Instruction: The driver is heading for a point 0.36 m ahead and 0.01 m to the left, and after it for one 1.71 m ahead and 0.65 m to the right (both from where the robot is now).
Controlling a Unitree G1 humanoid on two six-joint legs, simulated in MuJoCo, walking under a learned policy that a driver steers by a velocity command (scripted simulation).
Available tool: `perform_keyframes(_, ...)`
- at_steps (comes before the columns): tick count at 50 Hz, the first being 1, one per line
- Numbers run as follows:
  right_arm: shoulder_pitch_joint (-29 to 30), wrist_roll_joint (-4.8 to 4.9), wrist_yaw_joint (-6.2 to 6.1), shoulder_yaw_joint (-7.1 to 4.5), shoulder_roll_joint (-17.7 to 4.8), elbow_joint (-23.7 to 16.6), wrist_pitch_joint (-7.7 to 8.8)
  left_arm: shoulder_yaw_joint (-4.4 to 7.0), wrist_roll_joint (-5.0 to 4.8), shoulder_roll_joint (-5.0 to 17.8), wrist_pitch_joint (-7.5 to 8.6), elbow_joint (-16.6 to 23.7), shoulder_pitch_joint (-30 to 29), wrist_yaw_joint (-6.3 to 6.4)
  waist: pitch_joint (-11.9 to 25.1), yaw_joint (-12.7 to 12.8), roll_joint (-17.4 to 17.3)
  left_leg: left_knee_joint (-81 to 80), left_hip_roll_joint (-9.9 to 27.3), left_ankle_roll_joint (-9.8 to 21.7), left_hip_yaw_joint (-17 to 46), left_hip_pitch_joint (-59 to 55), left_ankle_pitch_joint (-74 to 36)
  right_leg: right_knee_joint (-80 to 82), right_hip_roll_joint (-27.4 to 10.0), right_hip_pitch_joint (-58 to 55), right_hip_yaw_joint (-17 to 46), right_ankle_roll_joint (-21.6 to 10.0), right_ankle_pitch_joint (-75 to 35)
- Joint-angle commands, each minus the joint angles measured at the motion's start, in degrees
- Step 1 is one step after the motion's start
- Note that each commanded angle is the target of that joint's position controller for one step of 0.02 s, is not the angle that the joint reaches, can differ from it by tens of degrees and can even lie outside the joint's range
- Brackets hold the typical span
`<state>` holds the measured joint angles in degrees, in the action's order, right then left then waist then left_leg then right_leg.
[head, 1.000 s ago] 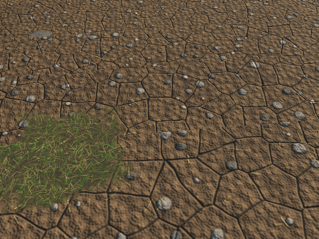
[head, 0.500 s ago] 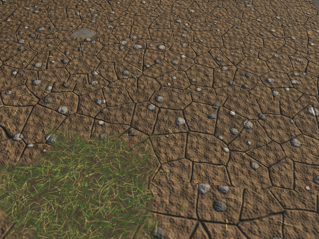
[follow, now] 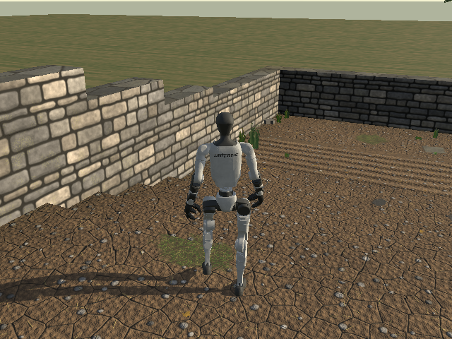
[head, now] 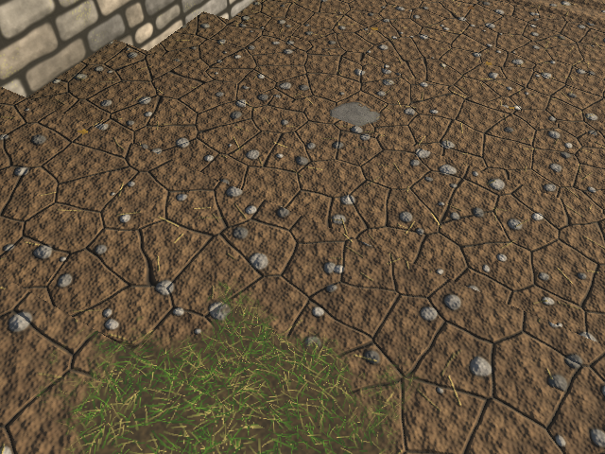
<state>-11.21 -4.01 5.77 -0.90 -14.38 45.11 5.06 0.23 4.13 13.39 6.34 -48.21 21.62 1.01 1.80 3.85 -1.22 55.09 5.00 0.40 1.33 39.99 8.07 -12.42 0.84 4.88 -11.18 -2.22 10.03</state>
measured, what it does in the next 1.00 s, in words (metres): walks ahead: left foot, then right foot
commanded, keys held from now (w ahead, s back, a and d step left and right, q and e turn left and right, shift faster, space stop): w+q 0.20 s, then e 0.80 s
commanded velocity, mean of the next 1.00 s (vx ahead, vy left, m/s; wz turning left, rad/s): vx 0.22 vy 0.00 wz -0.08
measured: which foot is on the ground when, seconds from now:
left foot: up 0.00-0.24, down 0.26-0.76, up 0.78-1.00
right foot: down 0.00-0.28, up 0.30-0.74, down 0.76-1.00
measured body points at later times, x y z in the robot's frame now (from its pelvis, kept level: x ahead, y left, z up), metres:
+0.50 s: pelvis +0.23 +0.08 +0.00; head +0.26 +0.09 +0.45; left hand +0.29 +0.33 -0.14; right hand +0.33 -0.19 -0.13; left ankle +0.25 +0.16 -0.75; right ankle +0.27 -0.07 -0.68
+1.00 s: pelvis +0.31 +0.03 +0.00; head +0.34 +0.01 +0.45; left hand +0.47 +0.29 -0.09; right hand +0.46 -0.28 -0.08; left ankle +0.30 +0.20 -0.65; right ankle +0.30 -0.06 -0.75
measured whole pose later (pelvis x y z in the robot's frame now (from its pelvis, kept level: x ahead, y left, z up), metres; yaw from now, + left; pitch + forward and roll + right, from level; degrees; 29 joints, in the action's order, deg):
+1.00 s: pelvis +0.31 +0.03 +0.00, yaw -10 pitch +3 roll +1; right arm -5.7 -2.5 -2.0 -3.6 -17.9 37.2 2.2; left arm 5.0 1.8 17.0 7.0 -41.9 16.3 -2.0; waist 0.5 0.4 -0.4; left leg 66.9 1.2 -6.3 3.5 30.9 25.9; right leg -21.8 2.9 14.6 2.9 -4.5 10.3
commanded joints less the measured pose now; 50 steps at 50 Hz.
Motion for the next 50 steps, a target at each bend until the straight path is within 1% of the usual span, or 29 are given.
perform_keyframes(1, 1.62, 0.32, 0.81, 0.46, -0.63, -3.02, -0.17, 2.03, 0.70, 7.02, 1.40, 2.58, -1.82, -0.71, -2.51, -1.78, 3.93, -6.78, 1.75, 0.62, 0.29, 1.01, -7.88, 7.35, -17.24, 0.27, 4.26, -12.03, -22.39)
perform_keyframes(6, 6.20, 0.55, 0.26, -0.12, -2.01, -4.43, -1.40, 2.15, 0.61, 8.04, 1.73, -0.24, 0.13, -1.57, -4.72, -1.89, 5.03, -13.43, 0.24, 2.77, -0.63, 0.09, -10.12, 4.53, -18.13, -5.60, -0.55, -9.66, -26.63)
perform_keyframes(10, 9.32, 0.56, -0.43, -0.79, -3.02, -5.52, -1.32, 3.43, 0.14, 10.84, 0.68, -2.43, 3.29, -1.04, -5.86, -1.24, 5.84, -18.92, -3.13, 4.18, -3.73, -2.08, -1.44, 0.46, -19.77, -14.68, -2.46, -8.60, -34.16)
perform_keyframes(12, 7.20, 2.05, -1.24, -2.29, -5.95, -5.31, -0.19, 4.30, -0.16, 13.40, -0.10, -2.62, 1.81, -1.18, -4.12, -4.76, 5.53, -25.43, -7.79, 6.06, -6.66, -14.18, -4.74, -8.17, -17.63, -12.04, -4.62, -6.52, -49.66)
perform_keyframes(13, 2.90, 3.00, -2.14, -3.75, -9.15, -3.95, 0.61, 4.09, 0.25, 13.10, -0.05, -2.92, 2.69, -1.91, 0.16, -6.53, 5.65, -25.20, -10.45, 8.43, -7.09, -28.51, -11.47, -15.87, -14.59, -5.00, -5.26, -4.30, -52.23)
perform_keyframes(14, -7.77, 2.33, -3.60, -5.23, -13.00, -1.39, 0.52, 2.50, 1.76, 8.00, 0.33, -2.77, 6.91, -3.06, 12.49, -8.34, -0.38, -16.58, -3.64, 16.30, 0.96, -54.23, -33.87, -31.31, -11.07, 10.17, -5.42, 0.49, -35.34)
perform_keyframes(15, -21.32, 1.79, -4.23, -5.16, -14.75, 2.14, -0.42, -0.23, 2.42, 1.23, 0.50, -2.18, 14.55, -5.41, 30.00, -9.06, -11.67, -25.21, 16.24, 30.95, 31.18, -77.61, -44.34, -47.25, -3.13, 24.96, 0.27, 4.83, 24.22)
perform_keyframes(16, -27.63, -0.32, -4.91, -6.04, -12.96, 4.17, 0.04, 1.53, -1.69, 5.79, 0.05, 0.05, -1.36, -6.56, 18.17, -17.17, -0.38, -30.76, 16.66, 25.69, 32.57, -70.66, -44.43, -57.61, -1.18, 34.29, 10.77, 3.86, 28.64)
perform_keyframes(17, -22.19, 0.65, -5.48, -7.03, -15.14, 5.34, 1.28, 1.51, -1.94, 4.86, 0.19, 2.10, -7.45, -6.55, 7.65, -13.69, -2.10, -32.35, 15.25, 21.34, 22.84, -57.87, -43.35, -59.24, -5.50, 37.66, 13.97, 2.56, 27.00)
perform_keyframes(18, -11.16, 3.69, -6.52, -5.26, -11.38, 4.03, -1.05, 2.30, -8.79, 4.77, -1.46, 0.41, -5.20, -2.17, -0.21, -7.41, -0.52, -31.15, 14.68, 15.88, 14.92, -45.43, -59.96, -56.24, -4.22, 31.78, 13.90, 2.21, 19.01)
perform_keyframes(19, -6.77, 4.87, -6.54, -3.54, -6.40, 1.93, -1.50, 2.04, -7.54, 3.99, -2.72, -1.20, -1.28, -0.72, -1.22, -4.30, 0.17, -34.62, 12.13, 11.61, 8.59, -34.97, -57.02, -51.37, -5.31, 24.30, 15.25, 2.45, 15.45)
perform_keyframes(20, -6.60, 3.72, -5.24, -4.07, -6.49, 2.02, 0.25, 1.42, 1.38, 4.11, -1.51, -1.29, 2.85, -2.88, 4.10, -2.30, -7.21, -38.23, 12.05, 15.52, 6.06, -28.83, -44.89, -53.71, -10.56, 18.91, 14.68, 2.52, 20.70)
perform_keyframes(21, -4.40, 2.61, -4.91, -3.82, -4.81, 1.10, 0.66, 1.59, 1.77, 3.14, -1.53, -2.61, 3.20, -3.51, 1.98, -1.06, -4.10, -41.87, 11.20, 15.76, 4.87, -23.97, -38.64, -52.33, -9.99, 17.04, 14.19, 2.60, 19.35)
perform_keyframes(23, 0.26, 0.09, -4.99, -4.29, -5.49, -0.40, 1.44, 1.31, -0.55, 0.57, -1.72, -4.54, 6.60, -4.76, 1.65, 0.73, -1.52, -45.72, 8.44, 14.66, -1.62, -16.79, -29.65, -50.75, -7.90, 12.54, 11.53, 3.53, 9.49)
perform_keyframes(24, 2.45, 0.64, -5.25, -3.83, -4.87, -1.17, 1.38, 1.68, -0.87, 1.67, -1.43, -4.07, 5.19, -5.51, 1.49, 1.46, 0.84, -45.40, 6.97, 12.79, -4.69, -14.57, -27.00, -46.61, -7.93, 11.10, 11.47, 4.22, 5.81)
perform_keyframes(26, 3.31, 0.98, -6.14, -5.20, -9.07, -2.37, 0.95, 1.54, -0.66, 2.08, -1.69, -0.86, -1.13, -6.28, 1.83, -0.81, -1.40, -44.28, 6.79, 12.91, -6.83, -17.49, -25.24, -40.64, -7.78, 13.04, 9.99, 4.99, 3.08)
perform_keyframes(28, 0.23, 0.30, -6.59, -6.47, -11.10, -2.47, 0.38, 1.31, -0.37, 2.76, -1.81, 1.92, -3.72, -5.63, 1.00, -3.44, -1.48, -43.49, 10.94, 16.01, -3.95, -24.56, -24.14, -38.57, -8.13, 19.09, 11.14, 4.81, 3.51)
perform_keyframes(31, 1.25, -0.17, -7.37, -6.51, -10.25, -4.91, 0.62, 1.73, 0.27, 3.51, -0.59, 2.93, -1.97, -4.42, 1.59, -3.98, -1.14, -39.60, 13.07, 16.81, -4.30, -28.56, -24.46, -41.35, -7.21, 19.86, 10.96, 3.92, 2.48)
perform_keyframes(33, 0.28, 1.93, -7.84, -6.87, -10.26, -5.00, 0.36, 1.75, -0.65, 4.62, -1.16, 5.08, -6.39, -3.88, -0.44, -6.12, -1.41, -39.62, 15.16, 14.98, -2.19, -36.41, -20.49, -31.23, -8.39, 24.81, 11.28, 3.39, 9.43)
perform_keyframes(36, 0.75, 1.60, -8.51, -7.10, -10.52, -6.04, -0.16, 2.05, -2.39, 3.76, -0.65, 6.06, -6.04, -4.00, 0.92, -6.61, -1.81, -34.67, 14.68, 12.65, -3.60, -39.48, -16.85, -21.80, -4.86, 20.20, 7.90, 1.26, 3.59)
perform_keyframes(38, -0.59, 1.74, -7.86, -6.11, -8.68, -5.10, -0.39, 3.60, -3.45, 6.26, 0.82, 6.98, -6.59, -3.85, 3.54, -5.97, 1.65, -27.11, 10.10, 7.45, -7.07, -36.02, -12.00, -12.54, -1.73, 10.02, 7.41, -4.26, -14.81)
perform_keyframes(39, -5.18, 1.69, -7.59, -4.81, -4.12, -7.47, -0.41, 6.02, -3.72, 14.41, 1.76, 8.20, -4.07, -2.13, 12.38, -7.59, 13.95, -12.79, 1.36, -0.30, -14.54, -29.51, 5.49, -12.34, -13.57, -3.29, 23.20, -17.66, -48.25)
perform_keyframes(40, 1.59, 1.74, -7.70, -4.51, -5.40, -11.08, 0.45, 7.26, -2.38, 18.03, 2.80, 8.24, 1.62, -2.11, 11.58, -1.46, 14.59, -0.89, -7.84, -4.27, -7.77, -11.81, 35.37, -8.72, -22.72, -12.34, 40.39, -27.27, -53.43)
perform_keyframes(41, 7.67, 2.54, -7.02, -4.10, -5.39, -11.72, -0.03, 8.00, 0.13, 16.58, 3.99, 4.47, 7.08, -1.98, 7.07, 1.47, 6.57, 6.24, -5.47, -4.17, 1.36, -4.35, 37.12, -8.89, -22.26, -12.20, 36.86, -23.18, -49.96)
perform_keyframes(42, 8.52, 2.95, -7.43, -4.26, -6.59, -11.82, -0.64, 8.17, -0.40, 14.89, 4.01, 4.03, 5.80, -2.40, 5.26, 0.61, 6.04, 12.43, -3.87, -4.44, 3.08, -1.66, 34.51, -9.73, -20.10, -11.59, 32.15, -19.56, -48.20)
perform_keyframes(43, 6.49, 2.44, -8.09, -5.40, -10.28, -11.11, -0.97, 7.50, -1.57, 12.25, 3.33, 5.25, 1.34, -2.61, 5.43, -1.54, 5.46, 16.84, -3.48, -4.58, 3.61, -2.14, 32.11, -10.09, -19.12, -7.64, 29.42, -18.23, -49.20)
perform_keyframes(44, 5.01, 1.33, -8.46, -5.10, -9.71, -10.62, -1.24, 6.74, -3.06, 10.54, 2.71, 6.41, -2.77, -2.81, 3.95, -4.16, 5.45, 17.48, -2.46, -4.80, 4.20, -4.56, 28.91, -8.94, -18.04, -1.57, 27.42, -17.08, -47.34)
perform_keyframes(46, 2.84, 0.90, -8.59, -4.43, -8.50, -10.45, -1.84, 6.21, -2.86, 9.80, 1.19, 9.09, -6.52, -2.80, 3.53, -6.39, 4.77, 15.70, -2.46, -5.78, 4.07, -8.66, 21.22, -6.54, -14.65, 4.67, 25.32, -15.79, -40.61)
perform_keyframes(50, 0.22, 1.74, -7.48, -3.27, -7.48, -9.68, -3.50, 6.51, -2.23, 11.20, 1.70, 11.41, -5.62, -3.09, 4.02, -5.97, 5.93, 10.49, -3.28, -8.22, 2.23, -9.49, 14.32, -6.22, -12.13, 4.40, 25.56, -15.68, -34.22)
Velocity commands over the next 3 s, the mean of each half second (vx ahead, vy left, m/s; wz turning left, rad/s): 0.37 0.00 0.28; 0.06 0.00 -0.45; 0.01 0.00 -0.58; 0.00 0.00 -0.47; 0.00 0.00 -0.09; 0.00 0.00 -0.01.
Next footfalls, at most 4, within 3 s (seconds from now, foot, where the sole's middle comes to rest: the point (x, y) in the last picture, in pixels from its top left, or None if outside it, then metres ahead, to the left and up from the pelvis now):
0.26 left None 0.29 0.17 -0.78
0.76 right None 0.34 -0.06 -0.78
1.30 left None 0.37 0.18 -0.78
1.90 right None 0.22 -0.04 -0.78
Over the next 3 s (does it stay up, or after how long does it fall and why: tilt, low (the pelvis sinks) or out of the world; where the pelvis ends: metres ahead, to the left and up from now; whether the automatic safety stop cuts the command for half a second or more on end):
stays up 0.25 0.05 -0.01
